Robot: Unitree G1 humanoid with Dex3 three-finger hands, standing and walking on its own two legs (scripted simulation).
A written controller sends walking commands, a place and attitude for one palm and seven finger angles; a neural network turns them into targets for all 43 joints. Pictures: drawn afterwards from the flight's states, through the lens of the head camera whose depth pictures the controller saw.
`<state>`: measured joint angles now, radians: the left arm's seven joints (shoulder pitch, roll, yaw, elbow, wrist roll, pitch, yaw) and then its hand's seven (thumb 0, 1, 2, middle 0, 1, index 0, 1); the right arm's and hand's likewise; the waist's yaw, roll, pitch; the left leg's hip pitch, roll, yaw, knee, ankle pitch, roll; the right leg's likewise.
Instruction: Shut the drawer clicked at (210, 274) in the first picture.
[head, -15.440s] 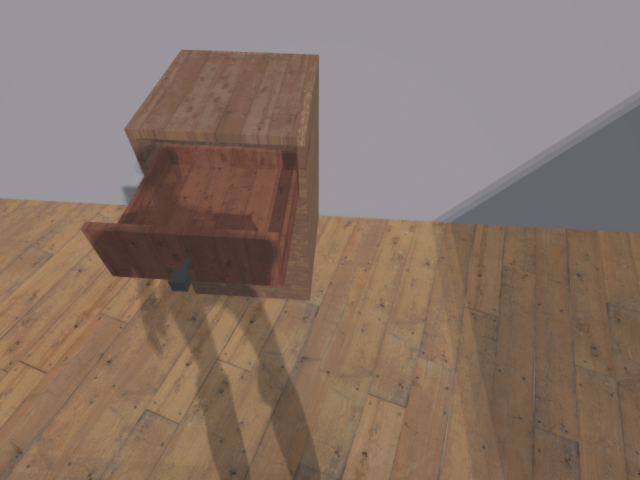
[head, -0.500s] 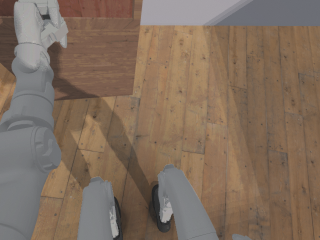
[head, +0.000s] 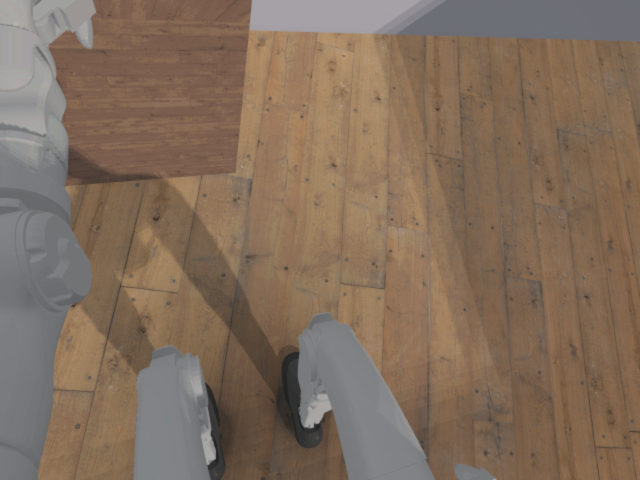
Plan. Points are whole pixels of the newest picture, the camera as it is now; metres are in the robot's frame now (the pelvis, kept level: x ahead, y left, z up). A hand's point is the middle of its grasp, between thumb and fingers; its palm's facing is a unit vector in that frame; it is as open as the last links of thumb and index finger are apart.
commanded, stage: pull the fist back off the drawer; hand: left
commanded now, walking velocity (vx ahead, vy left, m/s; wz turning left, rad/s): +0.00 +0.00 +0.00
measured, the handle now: out of the picture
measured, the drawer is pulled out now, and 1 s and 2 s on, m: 0.00 0.00 0.00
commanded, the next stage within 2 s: draw the hand back to the body in 0.50 s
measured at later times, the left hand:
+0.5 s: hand (79, 22) +0.59 +0.15 +0.06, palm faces +0.04 -1.00 -0.03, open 3.2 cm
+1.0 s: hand out of the picture +0.47 +0.18 +0.17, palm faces +0.06 -1.00 -0.05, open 3.3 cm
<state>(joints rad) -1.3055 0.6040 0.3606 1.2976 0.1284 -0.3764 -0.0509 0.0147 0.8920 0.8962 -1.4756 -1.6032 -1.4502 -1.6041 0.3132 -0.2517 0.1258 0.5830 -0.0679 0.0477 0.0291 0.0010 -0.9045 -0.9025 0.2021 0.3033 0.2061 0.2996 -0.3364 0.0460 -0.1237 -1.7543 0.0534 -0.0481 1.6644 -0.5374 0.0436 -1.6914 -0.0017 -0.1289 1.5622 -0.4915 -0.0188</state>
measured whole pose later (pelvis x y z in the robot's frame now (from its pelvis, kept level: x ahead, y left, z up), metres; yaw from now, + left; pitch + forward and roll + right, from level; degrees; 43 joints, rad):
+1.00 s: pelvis +0.10 +0.00 +0.14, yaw +5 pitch +23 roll -2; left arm -0.27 0.25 0.16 0.40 -0.17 -0.35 -0.12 0.02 0.90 0.90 -1.40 -1.60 -1.40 -1.60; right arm 0.23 -0.23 0.03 0.53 0.03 0.05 0.01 0.01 -0.91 -0.90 0.20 0.30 0.20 0.30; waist -0.07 0.03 -0.14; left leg -1.00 0.03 -0.01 1.15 -0.54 0.02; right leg -0.97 0.00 -0.09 1.09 -0.52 -0.02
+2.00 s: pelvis +0.12 -0.01 +0.22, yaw +5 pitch -3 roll +0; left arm 0.54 0.32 0.29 -0.46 -0.07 -0.09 0.10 0.01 0.89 0.90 -1.40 -1.60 -1.41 -1.60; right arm 0.21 -0.23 0.02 0.60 0.02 -0.10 -0.07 0.01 -0.90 -0.90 0.20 0.30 0.21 0.30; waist 0.07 0.08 0.00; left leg -0.12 0.02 0.02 0.49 -0.31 0.00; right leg -0.11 0.01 -0.06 0.47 -0.30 -0.02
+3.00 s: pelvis +0.03 +0.01 +0.21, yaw +5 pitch +0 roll -1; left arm 0.60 0.41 0.42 -0.59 -0.01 -0.28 0.15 0.01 0.89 0.90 -1.40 -1.60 -1.41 -1.60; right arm 0.21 -0.21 0.00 0.56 0.00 -0.09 -0.06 0.01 -0.90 -0.90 0.20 0.30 0.21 0.30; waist 0.00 0.00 0.06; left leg -0.40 -0.01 0.03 0.60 -0.21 0.05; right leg -0.38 -0.01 -0.03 0.55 -0.18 0.01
